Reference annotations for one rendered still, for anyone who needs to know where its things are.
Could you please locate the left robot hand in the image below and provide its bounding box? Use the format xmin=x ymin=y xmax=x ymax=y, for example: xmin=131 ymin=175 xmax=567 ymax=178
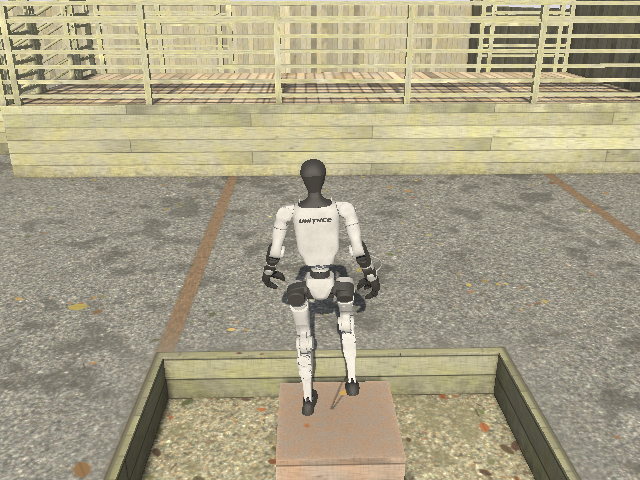
xmin=262 ymin=271 xmax=285 ymax=289

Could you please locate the robot right upper arm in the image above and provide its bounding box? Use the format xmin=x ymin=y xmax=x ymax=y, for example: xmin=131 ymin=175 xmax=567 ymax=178
xmin=336 ymin=201 xmax=365 ymax=257

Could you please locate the robot left upper arm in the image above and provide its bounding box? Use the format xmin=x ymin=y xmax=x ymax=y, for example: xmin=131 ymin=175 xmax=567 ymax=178
xmin=269 ymin=203 xmax=295 ymax=259

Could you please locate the robot right forearm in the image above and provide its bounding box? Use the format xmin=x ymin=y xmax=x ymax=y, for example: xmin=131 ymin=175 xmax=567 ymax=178
xmin=356 ymin=241 xmax=377 ymax=282

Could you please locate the robot left forearm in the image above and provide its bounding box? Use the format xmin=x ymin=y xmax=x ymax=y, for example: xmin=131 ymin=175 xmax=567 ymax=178
xmin=263 ymin=243 xmax=280 ymax=275

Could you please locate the right robot shin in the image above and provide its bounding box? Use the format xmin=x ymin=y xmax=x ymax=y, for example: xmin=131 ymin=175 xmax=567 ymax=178
xmin=342 ymin=315 xmax=356 ymax=383

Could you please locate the robot left foot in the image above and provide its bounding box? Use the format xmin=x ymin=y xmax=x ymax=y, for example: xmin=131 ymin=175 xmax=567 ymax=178
xmin=302 ymin=389 xmax=318 ymax=416

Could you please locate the right robot hand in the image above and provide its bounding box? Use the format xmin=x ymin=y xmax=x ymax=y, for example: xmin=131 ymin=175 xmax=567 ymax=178
xmin=357 ymin=276 xmax=380 ymax=299

